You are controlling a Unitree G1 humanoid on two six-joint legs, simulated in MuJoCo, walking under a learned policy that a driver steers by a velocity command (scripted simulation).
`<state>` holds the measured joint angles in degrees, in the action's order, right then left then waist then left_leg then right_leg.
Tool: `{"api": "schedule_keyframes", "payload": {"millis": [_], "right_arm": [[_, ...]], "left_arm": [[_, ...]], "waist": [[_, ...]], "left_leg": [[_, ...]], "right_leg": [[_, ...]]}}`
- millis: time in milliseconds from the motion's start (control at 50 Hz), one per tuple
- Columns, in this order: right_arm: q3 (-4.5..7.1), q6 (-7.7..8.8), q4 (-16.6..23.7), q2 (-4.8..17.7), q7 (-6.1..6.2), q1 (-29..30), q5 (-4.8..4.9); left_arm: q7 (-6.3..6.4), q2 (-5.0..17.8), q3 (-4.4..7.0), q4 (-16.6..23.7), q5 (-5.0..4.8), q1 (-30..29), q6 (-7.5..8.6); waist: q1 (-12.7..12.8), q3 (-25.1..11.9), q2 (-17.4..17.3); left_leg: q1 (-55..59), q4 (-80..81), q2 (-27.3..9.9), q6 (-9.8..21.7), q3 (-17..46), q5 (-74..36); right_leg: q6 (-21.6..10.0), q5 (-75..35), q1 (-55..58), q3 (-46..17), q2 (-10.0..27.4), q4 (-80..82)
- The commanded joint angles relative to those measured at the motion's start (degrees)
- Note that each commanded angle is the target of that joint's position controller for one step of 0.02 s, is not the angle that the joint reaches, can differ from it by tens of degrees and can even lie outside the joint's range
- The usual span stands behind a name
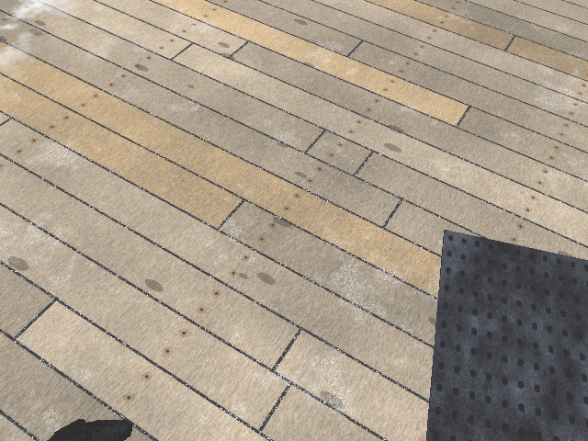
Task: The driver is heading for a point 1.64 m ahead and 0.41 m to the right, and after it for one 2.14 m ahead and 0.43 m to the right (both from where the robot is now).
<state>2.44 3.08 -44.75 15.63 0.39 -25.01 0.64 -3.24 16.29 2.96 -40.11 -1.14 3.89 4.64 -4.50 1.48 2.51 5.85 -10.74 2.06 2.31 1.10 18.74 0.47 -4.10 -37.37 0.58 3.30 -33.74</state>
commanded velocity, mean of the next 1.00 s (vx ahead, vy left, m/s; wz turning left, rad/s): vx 0.22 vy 0.00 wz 0.02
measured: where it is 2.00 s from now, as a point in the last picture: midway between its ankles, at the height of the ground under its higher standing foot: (275, 279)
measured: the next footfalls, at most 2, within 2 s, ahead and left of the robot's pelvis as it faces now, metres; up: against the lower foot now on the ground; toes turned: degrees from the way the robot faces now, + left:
right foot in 0.12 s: +0.26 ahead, -0.12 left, +0.00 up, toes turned -1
left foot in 0.54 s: +0.45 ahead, +0.10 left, +0.00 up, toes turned +0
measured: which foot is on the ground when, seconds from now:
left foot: down 0.00-0.10, up 0.12-0.52, down 0.54-1.00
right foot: up 0.00-0.10, down 0.12-0.58, up 0.60-0.78, down 0.80-1.00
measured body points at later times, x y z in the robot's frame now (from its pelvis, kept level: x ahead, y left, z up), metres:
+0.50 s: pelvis +0.26 -0.02 +0.00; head +0.29 -0.02 +0.45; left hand +0.32 +0.26 -0.12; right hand +0.45 -0.27 -0.09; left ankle +0.40 +0.12 -0.71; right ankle +0.22 -0.12 -0.74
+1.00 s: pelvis +0.36 -0.01 -0.01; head +0.36 -0.01 +0.44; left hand +0.41 +0.26 -0.14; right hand +0.48 -0.26 -0.13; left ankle +0.40 +0.11 -0.74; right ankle +0.32 -0.14 -0.74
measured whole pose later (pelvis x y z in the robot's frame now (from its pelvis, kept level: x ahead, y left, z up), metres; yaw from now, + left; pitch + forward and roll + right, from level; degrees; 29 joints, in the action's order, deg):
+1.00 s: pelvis +0.36 -0.01 -0.01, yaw -1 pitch +0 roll +0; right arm 2.3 0.7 -48.4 13.6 1.0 -11.0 0.0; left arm 1.5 14.6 1.6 -55.5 -0.1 15.2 0.6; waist 0.7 -0.2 -0.5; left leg -19.0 -33.4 1.1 1.3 0.1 17.1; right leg 1.6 21.4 -11.0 -1.1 1.8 -32.8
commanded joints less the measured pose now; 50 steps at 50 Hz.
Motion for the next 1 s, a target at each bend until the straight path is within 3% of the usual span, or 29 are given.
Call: {"api": "schedule_keyframes", "payload": {"millis": [20, 60, 100, 120, 140, 160, 180, 220, 240, 300, 380, 460, 500, 540, 560, 580, 600, 620, 640, 660, 700, 760, 800, 820, 840, 860, 900, 960, 1000], "right_arm": [[2.83, 0.33, 1.1, 10.3, 0.39, -1.6, 0.55], [3.18, -0.06, 0.8, 11.5, 0.64, -1.1, 0.47], [2.98, -0.87, 0.8, 11.7, 0.98, -0.2, 0.08], [2.03, -0.89, 2.0, 9.6, 1.21, -0.9, -0.96], [-0.39, 0.18, 2.8, 1.0, 0.33, -9.5, -0.56], [0.89, 1.40, 2.0, 7.5, 0.09, -3.9, 0.92], [1.83, 2.08, 4.5, 10.3, -0.23, 3.3, 2.53], [1.52, 2.66, 5.6, 8.8, 0.00, 8.9, 0.73], [1.75, 2.24, 5.1, 8.5, -0.02, 7.8, 0.05], [1.15, 0.16, 3.7, 5.1, 0.50, 2.9, -0.30], [0.12, -0.14, 5.4, 3.0, 0.35, 9.6, -1.19], [0.57, 0.11, 6.8, 4.4, -0.42, 15.3, -0.75], [1.24, 0.22, 7.3, 5.8, -0.59, 16.1, -1.19], [2.08, 0.38, 6.0, 7.2, -0.37, 12.8, -1.89], [2.78, 0.44, 6.4, 10.5, 0.17, 11.3, -2.24], [2.50, -0.15, 6.9, 11.1, 0.53, 11.6, -3.03], [1.20, -0.83, 6.3, 5.4, 0.28, 10.5, -2.43], [0.46, -1.02, 5.8, 3.8, -0.25, 11.1, -2.02], [0.56, -1.19, 5.3, 4.4, -0.56, 12.4, -1.95], [0.69, -1.33, 5.7, 5.4, -0.66, 14.9, -1.90], [1.18, -1.47, 5.8, 6.8, -0.38, 20.3, -2.01], [0.78, -2.03, 4.5, 5.0, 0.19, 21.3, -1.63], [0.37, -1.85, 2.6, 3.7, 0.17, 18.4, -1.35], [0.54, -1.88, 2.4, 4.1, 0.09, 17.5, -1.77], [0.35, -1.87, 2.5, 3.3, 0.23, 17.7, -2.00], [0.63, -1.94, 2.1, 4.2, 0.51, 18.8, -1.94], [0.87, -2.11, 1.0, 4.0, 1.01, 17.7, -1.42], [1.27, -1.92, 0.1, 3.9, 1.01, 17.0, -0.55], [1.30, -0.60, 0.2, 2.7, 0.44, 18.1, -0.04]], "left_arm": [[-0.97, 3.9, 0.43, 6.8, -0.19, -10.0, 1.70], [-0.77, 5.5, 1.09, 6.2, 0.18, -6.9, 1.66], [0.42, 9.4, 3.03, 3.0, 0.31, 6.4, 1.23], [1.16, 12.3, 3.73, 1.1, 0.89, 17.0, 0.89], [0.85, 16.6, 4.63, -0.7, 1.11, 21.4, 0.97], [0.97, 10.2, 3.13, -0.9, 0.24, 21.3, 1.00], [1.51, 8.6, 2.39, -0.8, 0.21, 16.4, 0.81], [1.79, 6.5, 1.55, -0.2, 1.24, 9.7, 0.64], [1.65, 5.7, 1.25, -0.1, 2.20, 8.8, 1.08], [1.49, 5.9, 1.17, -1.6, 1.81, 6.3, 2.32], [2.42, 7.5, 1.42, -3.3, 1.29, 5.5, 1.28], [2.76, 8.7, 1.42, -5.7, 0.88, 9.0, -0.25], [2.85, 9.0, 1.39, -6.4, 0.47, 8.4, -0.94], [2.99, 7.0, 0.68, -7.2, 0.30, 8.6, -1.39], [3.02, 5.1, -0.06, -7.3, 1.68, 10.9, -1.09], [2.93, 1.3, -1.34, -8.5, 2.54, 19.0, -0.84], [3.24, 2.7, -1.38, -8.9, 1.72, 17.0, -1.85], [3.47, 5.2, -0.74, -8.0, 0.84, 13.8, -2.95], [3.95, 5.5, -0.44, -8.1, 0.61, 12.0, -4.14], [4.44, 5.9, -0.13, -8.3, 1.10, 11.1, -5.41], [4.98, 5.2, -0.10, -8.9, 1.06, 12.4, -6.50], [4.78, 3.1, -0.37, -12.0, 1.52, 14.6, -6.00], [4.63, 4.5, -0.37, -11.3, 2.77, 11.9, -5.99], [4.90, 7.1, 0.09, -10.7, 2.18, 10.3, -6.01], [4.73, 7.5, 0.37, -11.4, 1.69, 8.8, -5.63], [4.80, 5.2, -0.16, -11.4, 1.73, 8.2, -5.07], [4.98, 4.8, -0.33, -12.4, 1.78, 8.3, -4.12], [5.00, 6.3, 0.16, -13.5, 0.96, 11.4, -3.53], [4.93, 8.0, 0.65, -14.0, 0.40, 14.3, -2.74]], "waist": [[0.1, 6.1, -7.9], [2.4, 2.6, -9.3], [9.8, -7.7, -10.2], [13.7, -16.4, -6.4], [8.8, -27.0, 11.5], [12.2, -25.9, 8.4], [11.6, -14.1, 6.4], [7.6, -3.7, -2.3], [5.6, -2.8, -0.4], [1.7, -3.8, 1.1], [3.2, -3.2, 2.1], [5.8, -4.5, 1.4], [5.1, -4.4, 1.7], [3.3, -5.2, 0.0], [3.8, -7.9, -4.8], [7.5, -14.1, -14.2], [4.7, -16.2, -15.5], [4.2, -13.7, -13.6], [4.3, -12.0, -11.5], [4.6, -9.1, -9.1], [7.1, -6.8, -12.1], [8.2, -7.9, -10.2], [6.6, -5.8, -7.2], [4.6, -2.9, -3.6], [4.0, -0.8, 0.5], [4.6, -0.4, 0.0], [4.4, -1.6, 1.0], [5.5, 1.0, 2.4], [6.7, 4.0, 5.4]], "left_leg": [[-2.5, 1.5, -16.1, 7.7, 6.0, -23.6], [0.7, -4.4, -16.2, 6.5, 5.3, -40.7], [-1.7, -21.5, -13.1, 4.2, 2.3, -59.4], [-15.2, -37.9, -11.0, 2.6, 2.3, -44.7], [-38.2, -61.3, 1.2, -1.6, 3.2, 3.8], [-44.4, -67.9, 1.2, -1.3, 9.8, 12.8], [-49.0, -68.6, -2.3, -0.8, 7.7, 9.3], [-45.0, -61.4, -7.0, -0.7, 4.3, 1.8], [-39.8, -59.9, -8.0, -1.0, 4.5, 1.2], [-33.7, -53.4, -8.2, -3.7, 3.0, 0.8], [-30.5, -34.7, -6.9, -5.0, 0.2, -12.9], [-28.2, -24.9, -5.3, -4.0, 1.3, -20.5], [-26.7, -21.2, -4.6, -2.5, 1.4, -18.6], [-19.1, -14.1, -3.8, -0.5, 0.8, -25.4], [-12.3, -14.4, -9.8, 1.5, 6.1, -46.8], [-1.3, -17.3, -19.4, 9.6, 16.1, -57.5], [-3.0, -14.4, -21.1, 13.1, 21.1, -49.1], [-5.5, -12.0, -19.8, 12.7, 21.5, -38.3], [-7.5, -10.3, -18.8, 11.3, 21.4, -29.0], [-12.3, -7.5, -18.3, 10.3, 20.2, -20.8], [-20.2, -6.2, -16.2, 8.9, 16.7, -15.8], [-24.3, -7.7, -11.1, 5.9, 9.1, -10.1], [-26.2, -8.1, -8.2, 1.7, 7.1, 2.6], [-25.7, -8.3, -6.0, -0.1, 5.4, 6.5], [-21.4, -10.9, -3.8, -1.2, 2.4, 2.3], [-19.0, -12.3, -4.1, -1.3, 2.9, 0.1], [-18.3, -13.8, -3.8, -0.1, 2.6, -0.8], [-22.8, -18.6, -0.8, 0.7, -0.6, 10.1], [-28.7, -24.6, 0.6, 0.3, -3.2, 8.1]], "right_leg": [[-2.2, 1.5, -1.0, 0.6, -1.3, 4.2], [-4.1, 6.2, 4.9, 2.2, -3.6, 4.8], [-7.6, 6.5, 24.7, 4.8, -6.5, 5.2], [-11.5, 5.8, 45.3, -5.5, 2.9, 1.5], [-22.3, 22.1, 66.0, -37.2, 18.8, 6.9], [-20.8, 29.9, 63.8, -45.0, 18.5, 15.6], [-17.6, 28.3, 55.0, -34.7, 16.6, 17.0], [-15.0, 11.1, 37.2, -22.4, 12.2, 19.5], [-14.7, -4.5, 31.5, -17.4, 10.6, 19.4], [-16.5, -21.5, 24.5, -9.8, 9.7, 21.7], [-13.5, -23.0, 22.1, -1.0, 5.1, 21.4], [-12.1, -15.2, 27.2, -3.0, 7.1, 19.1], [-10.9, -11.5, 28.8, -4.5, 8.0, 15.4], [-7.7, -5.3, 27.9, -4.4, 5.0, 8.7], [-4.5, 2.4, 25.4, -2.3, 1.3, 2.3], [-0.8, 24.2, 17.9, -0.6, -3.0, -6.2], [1.0, 38.1, 16.6, -2.8, -2.9, -11.0], [1.7, 42.3, 14.2, -3.9, -2.3, -14.0], [2.1, 41.7, 12.7, -4.4, -1.6, -15.8], [2.6, 39.6, 13.1, -4.6, -0.8, -16.1], [3.3, 33.3, 18.4, -4.3, 0.3, -10.1], [2.4, 17.4, 28.4, -0.6, -1.9, 2.2], [0.4, 12.8, 30.1, -2.9, 0.4, 7.9], [-1.3, 19.0, 25.6, -4.1, 1.9, 8.7], [-2.6, 26.8, 19.2, -4.7, 1.3, 9.7], [-2.2, 27.8, 17.0, -4.4, 0.7, 11.0], [-1.2, 26.8, 18.5, -3.6, 0.3, 11.3], [-4.0, 39.6, 18.3, -6.3, 1.5, 12.8], [-7.7, 44.6, 20.8, -14.2, 6.6, 17.4]]}}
